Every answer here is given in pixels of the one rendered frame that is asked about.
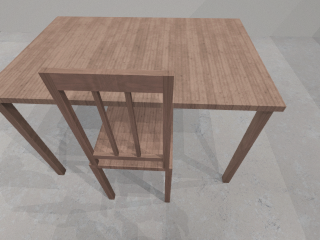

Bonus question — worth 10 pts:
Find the table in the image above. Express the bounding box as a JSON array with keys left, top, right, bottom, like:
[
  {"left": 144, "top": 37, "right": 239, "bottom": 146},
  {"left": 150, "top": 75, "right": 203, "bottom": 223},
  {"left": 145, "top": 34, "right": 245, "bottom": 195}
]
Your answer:
[{"left": 0, "top": 16, "right": 287, "bottom": 183}]

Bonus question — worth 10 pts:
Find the chair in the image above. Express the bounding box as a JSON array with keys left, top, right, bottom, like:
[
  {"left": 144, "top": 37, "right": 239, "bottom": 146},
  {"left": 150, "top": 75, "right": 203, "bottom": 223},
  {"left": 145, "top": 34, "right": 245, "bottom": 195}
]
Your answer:
[{"left": 38, "top": 67, "right": 174, "bottom": 203}]

